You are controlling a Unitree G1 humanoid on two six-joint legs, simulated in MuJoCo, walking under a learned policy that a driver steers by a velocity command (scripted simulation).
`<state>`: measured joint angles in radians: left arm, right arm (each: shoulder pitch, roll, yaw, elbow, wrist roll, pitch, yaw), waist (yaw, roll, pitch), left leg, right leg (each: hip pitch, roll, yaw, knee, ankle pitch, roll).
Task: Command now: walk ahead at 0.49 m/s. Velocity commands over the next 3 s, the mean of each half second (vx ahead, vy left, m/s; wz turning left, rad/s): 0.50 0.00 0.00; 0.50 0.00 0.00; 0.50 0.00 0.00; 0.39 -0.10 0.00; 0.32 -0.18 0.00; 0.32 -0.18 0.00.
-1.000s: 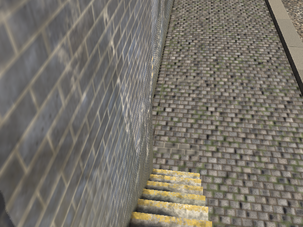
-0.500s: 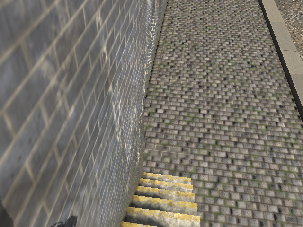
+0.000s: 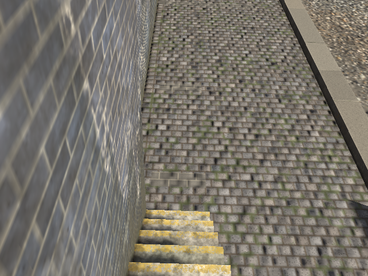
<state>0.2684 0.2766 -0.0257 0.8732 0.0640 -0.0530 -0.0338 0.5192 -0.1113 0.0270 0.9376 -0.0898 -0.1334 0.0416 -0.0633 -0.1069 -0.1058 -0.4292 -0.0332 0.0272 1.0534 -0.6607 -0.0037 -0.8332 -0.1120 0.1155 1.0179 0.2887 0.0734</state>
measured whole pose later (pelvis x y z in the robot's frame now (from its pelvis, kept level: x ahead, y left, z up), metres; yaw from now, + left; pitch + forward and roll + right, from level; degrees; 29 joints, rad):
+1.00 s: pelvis +0.45 -0.07 -0.39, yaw +2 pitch +1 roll +0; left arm 0.30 0.22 -0.01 1.00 0.10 -0.11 -0.05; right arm 0.56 -0.16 -0.02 1.08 -0.15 -0.10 0.07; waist -0.04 -0.08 -0.06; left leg -0.38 -0.06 0.06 0.97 -0.62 0.10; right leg -0.84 -0.02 0.09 1.36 0.05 -0.04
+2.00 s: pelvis +0.82 -0.03 -0.76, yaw +0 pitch -4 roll -6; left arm 0.13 0.27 0.03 0.88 0.03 0.18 0.00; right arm 0.46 -0.16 0.08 0.90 0.06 -0.06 -0.09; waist 0.06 -0.16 0.08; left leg -0.35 0.18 -0.01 0.74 -0.33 -0.05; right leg -0.82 0.16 0.21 1.61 -0.22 0.08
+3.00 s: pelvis +1.18 -0.17 -0.97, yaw +0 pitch -2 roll -1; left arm 0.28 0.25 0.01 0.99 0.04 0.03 0.00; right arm 0.54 -0.21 0.01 1.06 0.06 -0.05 -0.08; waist -0.01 -0.08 -0.02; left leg -0.15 -0.05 0.00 0.68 -0.49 0.07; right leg -0.58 0.08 0.14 1.18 -0.12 0.02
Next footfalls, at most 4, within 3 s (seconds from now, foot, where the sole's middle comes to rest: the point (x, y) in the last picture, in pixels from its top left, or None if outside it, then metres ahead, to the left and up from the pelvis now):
0.16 right None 0.19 -0.18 -0.90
0.76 left None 0.43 0.00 -1.11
1.20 right None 0.67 -0.19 -1.31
1.70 left None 0.91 0.11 -1.52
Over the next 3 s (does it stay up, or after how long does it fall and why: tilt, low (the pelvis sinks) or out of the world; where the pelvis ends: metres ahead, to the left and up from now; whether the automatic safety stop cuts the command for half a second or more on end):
stays up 1.18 -0.17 -0.97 its command is cut before an obstacle after 1.7 s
